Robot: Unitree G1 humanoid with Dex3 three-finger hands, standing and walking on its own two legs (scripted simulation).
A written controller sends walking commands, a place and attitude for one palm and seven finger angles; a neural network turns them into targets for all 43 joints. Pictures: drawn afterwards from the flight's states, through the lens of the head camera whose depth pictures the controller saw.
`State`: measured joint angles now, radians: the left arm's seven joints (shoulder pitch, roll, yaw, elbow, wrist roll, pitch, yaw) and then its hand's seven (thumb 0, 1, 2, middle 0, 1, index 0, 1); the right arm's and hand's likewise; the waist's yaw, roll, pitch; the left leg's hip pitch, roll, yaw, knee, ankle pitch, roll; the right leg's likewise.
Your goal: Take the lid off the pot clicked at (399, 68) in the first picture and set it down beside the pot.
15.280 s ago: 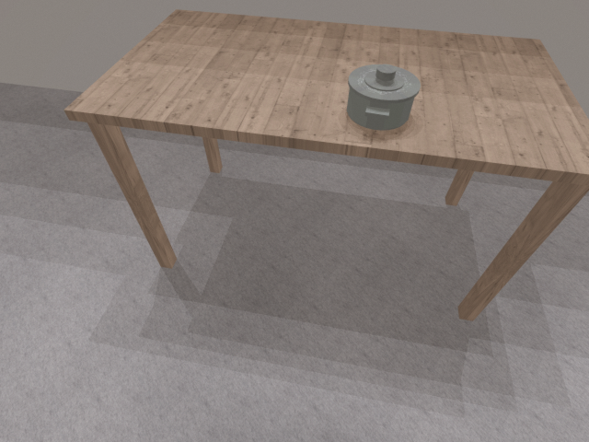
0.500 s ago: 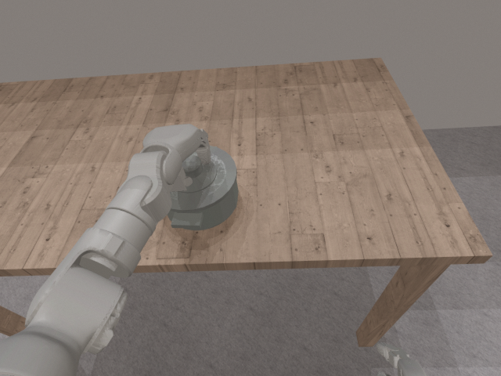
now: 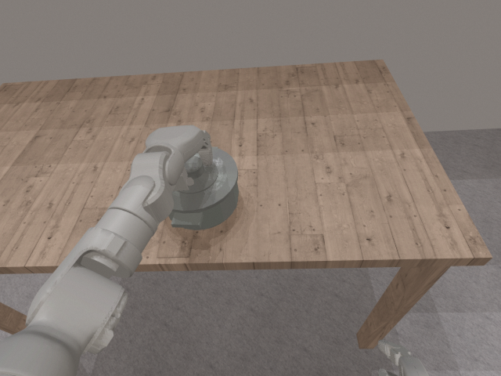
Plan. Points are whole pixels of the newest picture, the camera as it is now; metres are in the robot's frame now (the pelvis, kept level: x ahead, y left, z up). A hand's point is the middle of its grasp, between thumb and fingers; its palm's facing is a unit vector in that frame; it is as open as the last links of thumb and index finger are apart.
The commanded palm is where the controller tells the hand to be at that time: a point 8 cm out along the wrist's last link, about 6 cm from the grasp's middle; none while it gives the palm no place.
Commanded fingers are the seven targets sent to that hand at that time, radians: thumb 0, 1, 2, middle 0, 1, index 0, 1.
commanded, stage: close the fingers and squeeze the knob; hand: left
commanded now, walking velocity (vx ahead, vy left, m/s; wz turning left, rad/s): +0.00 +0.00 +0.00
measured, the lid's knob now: (191, 167) +0.46 +0.12 +0.08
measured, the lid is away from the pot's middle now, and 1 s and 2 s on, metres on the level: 0.01 0.01 0.01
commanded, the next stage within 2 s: lift the lid straight up in 0.24 s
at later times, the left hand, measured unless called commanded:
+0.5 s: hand (183, 169) +0.43 +0.12 +0.11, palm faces -0.32 -0.04 -0.95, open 7.6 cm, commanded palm +0.42 +0.13 +0.18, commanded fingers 0.00 0.65 1.01 -0.96 -1.05 -0.86 -1.02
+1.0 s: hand (182, 152) +0.44 +0.12 +0.14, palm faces -0.28 -0.04 -0.96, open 7.5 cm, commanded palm +0.43 +0.12 +0.22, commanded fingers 0.00 0.65 1.01 -0.96 -1.05 -0.86 -1.02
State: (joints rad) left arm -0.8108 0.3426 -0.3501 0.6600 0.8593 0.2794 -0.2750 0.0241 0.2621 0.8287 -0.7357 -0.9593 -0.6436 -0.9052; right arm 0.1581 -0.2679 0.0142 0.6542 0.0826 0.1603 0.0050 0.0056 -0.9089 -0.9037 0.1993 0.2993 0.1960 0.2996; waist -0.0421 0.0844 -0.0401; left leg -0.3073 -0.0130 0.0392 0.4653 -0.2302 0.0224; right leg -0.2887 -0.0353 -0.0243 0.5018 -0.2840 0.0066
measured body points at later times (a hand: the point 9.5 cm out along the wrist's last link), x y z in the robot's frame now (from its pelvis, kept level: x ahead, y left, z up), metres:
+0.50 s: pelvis +0.00 +0.00 +0.00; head +0.02 -0.03 +0.45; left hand +0.44 +0.12 +0.16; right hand +0.12 -0.24 -0.13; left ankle +0.00 +0.11 -0.74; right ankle -0.02 -0.12 -0.74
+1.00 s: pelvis +0.00 +0.01 +0.00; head +0.02 -0.04 +0.45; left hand +0.45 +0.12 +0.19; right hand +0.15 -0.24 -0.13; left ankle +0.00 +0.11 -0.74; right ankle -0.02 -0.12 -0.74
